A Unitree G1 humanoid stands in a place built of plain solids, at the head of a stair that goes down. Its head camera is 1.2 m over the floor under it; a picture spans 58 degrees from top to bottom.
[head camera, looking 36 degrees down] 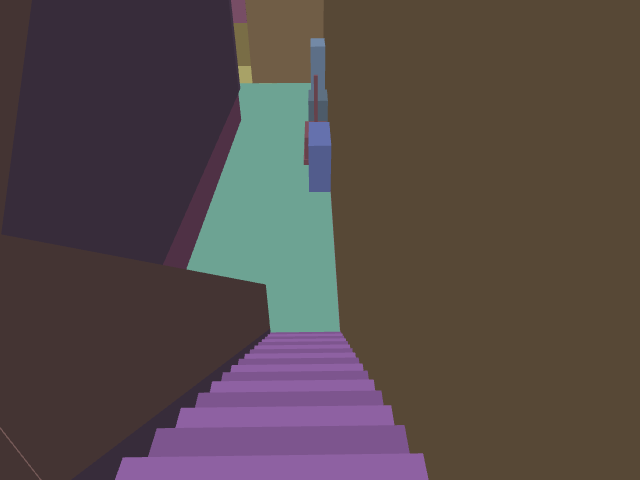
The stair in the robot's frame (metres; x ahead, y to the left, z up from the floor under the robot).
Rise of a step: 0.21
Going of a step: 0.23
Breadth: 1.00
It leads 1 degrees to the left of straight ahead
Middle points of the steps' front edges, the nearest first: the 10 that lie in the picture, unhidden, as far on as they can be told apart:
0.74 0.15 -0.21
0.97 0.16 -0.42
1.19 0.16 -0.63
1.42 0.16 -0.85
1.65 0.17 -1.06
1.87 0.17 -1.27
2.10 0.17 -1.48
2.33 0.17 -1.70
2.55 0.18 -1.91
2.78 0.18 -2.12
